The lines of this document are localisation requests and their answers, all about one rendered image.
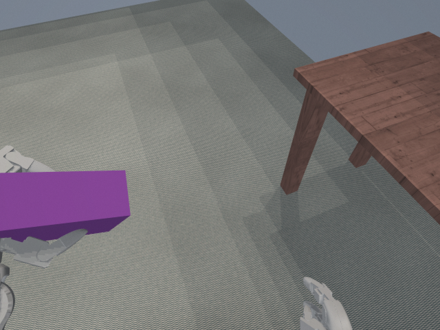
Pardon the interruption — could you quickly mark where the robot right hand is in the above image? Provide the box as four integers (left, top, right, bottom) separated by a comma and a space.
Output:
300, 276, 353, 330

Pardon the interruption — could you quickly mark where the table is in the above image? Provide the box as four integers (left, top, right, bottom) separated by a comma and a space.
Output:
280, 32, 440, 225

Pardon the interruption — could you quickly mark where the robot left hand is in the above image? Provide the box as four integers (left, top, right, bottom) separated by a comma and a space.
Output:
0, 146, 88, 269

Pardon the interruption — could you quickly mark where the sponge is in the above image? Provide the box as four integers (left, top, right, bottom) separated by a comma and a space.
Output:
0, 170, 131, 242

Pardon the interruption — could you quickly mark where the left robot forearm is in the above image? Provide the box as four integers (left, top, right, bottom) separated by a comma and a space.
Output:
0, 264, 15, 330

